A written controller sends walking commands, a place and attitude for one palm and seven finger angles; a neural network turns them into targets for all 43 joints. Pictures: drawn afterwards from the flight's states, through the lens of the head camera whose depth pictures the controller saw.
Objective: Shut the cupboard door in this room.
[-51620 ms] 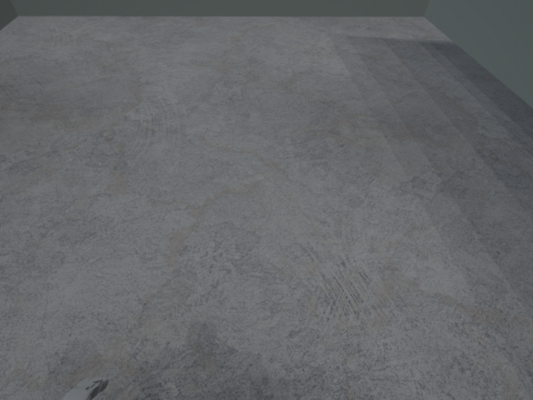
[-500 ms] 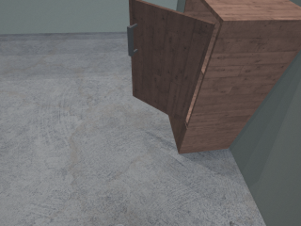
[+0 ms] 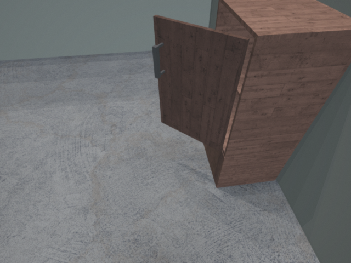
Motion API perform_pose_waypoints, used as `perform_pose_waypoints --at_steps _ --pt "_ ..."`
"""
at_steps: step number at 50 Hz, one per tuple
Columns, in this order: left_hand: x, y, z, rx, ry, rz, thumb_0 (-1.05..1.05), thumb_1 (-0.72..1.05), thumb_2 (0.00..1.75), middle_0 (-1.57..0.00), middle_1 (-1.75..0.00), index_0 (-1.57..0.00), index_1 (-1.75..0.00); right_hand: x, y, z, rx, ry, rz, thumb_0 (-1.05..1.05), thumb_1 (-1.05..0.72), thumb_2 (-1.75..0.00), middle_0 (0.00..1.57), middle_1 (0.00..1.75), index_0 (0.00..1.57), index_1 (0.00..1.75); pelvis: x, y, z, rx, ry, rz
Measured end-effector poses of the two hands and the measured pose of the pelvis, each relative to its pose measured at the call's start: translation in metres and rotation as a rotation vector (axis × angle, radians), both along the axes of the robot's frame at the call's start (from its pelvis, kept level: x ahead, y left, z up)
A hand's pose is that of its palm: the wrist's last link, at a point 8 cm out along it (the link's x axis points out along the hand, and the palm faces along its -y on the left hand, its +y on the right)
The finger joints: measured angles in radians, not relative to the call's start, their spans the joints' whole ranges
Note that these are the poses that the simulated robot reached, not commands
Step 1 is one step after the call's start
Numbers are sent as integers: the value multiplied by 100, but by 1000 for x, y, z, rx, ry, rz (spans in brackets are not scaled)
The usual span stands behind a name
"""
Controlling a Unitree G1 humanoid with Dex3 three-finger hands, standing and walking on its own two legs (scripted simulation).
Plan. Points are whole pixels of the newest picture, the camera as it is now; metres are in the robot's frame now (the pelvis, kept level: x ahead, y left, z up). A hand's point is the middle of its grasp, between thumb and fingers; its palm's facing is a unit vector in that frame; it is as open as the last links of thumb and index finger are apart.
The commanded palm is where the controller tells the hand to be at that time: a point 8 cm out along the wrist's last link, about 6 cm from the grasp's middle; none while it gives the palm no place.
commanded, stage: let the arm hang, fingers relaxed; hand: left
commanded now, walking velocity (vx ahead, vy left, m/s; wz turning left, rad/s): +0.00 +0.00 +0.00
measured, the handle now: (159, 60) +0.91 +0.13 +0.01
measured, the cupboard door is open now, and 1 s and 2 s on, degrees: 47 47 47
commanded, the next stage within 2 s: look to check the result in 0.32 s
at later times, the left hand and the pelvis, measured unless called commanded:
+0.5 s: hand out of the picture +0.00 +0.16 -0.18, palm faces +0.03 -0.98 -0.18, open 7.3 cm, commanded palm none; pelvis +0.02 -0.01 +0.00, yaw +0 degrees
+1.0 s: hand out of the picture +0.01 +0.17 -0.17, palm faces +0.03 -0.98 -0.20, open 7.4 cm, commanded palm none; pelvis +0.03 -0.01 +0.00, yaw +0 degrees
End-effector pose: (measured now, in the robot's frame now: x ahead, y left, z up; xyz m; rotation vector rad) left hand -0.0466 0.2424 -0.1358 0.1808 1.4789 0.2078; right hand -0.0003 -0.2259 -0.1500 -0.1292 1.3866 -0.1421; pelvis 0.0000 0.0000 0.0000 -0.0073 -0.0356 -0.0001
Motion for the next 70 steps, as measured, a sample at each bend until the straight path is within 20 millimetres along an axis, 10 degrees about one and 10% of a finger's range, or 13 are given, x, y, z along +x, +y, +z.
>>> perform_pose_waypoints --at_steps 14,37,55,70 --pt "50 -32 -12 -85 -90 -29 0 91 90 -20 -30 -20 -30 -8 -3 7 -25 36 -23 0 -91 -90 20 30 20 30 8 -3 2 4 6 -1" --pt "33 -27 -7 -51 -6 6 0 91 90 -20 -30 -20 -30 20 -4 5 -13 26 -6 0 -91 -90 20 30 20 30 23 -8 2 6 7 -1" --pt "61 -25 -6 -36 -62 -8 0 91 90 -20 -30 -20 -30 43 -20 8 -41 -13 13 0 -91 -90 20 30 20 30 29 -13 2 10 8 8" --pt "62 8 -41 -29 -136 145 0 91 90 -21 -30 -20 -30 82 -4 -5 -81 -7 158 0 -91 -90 20 30 20 30 28 9 -27 -4 5 176"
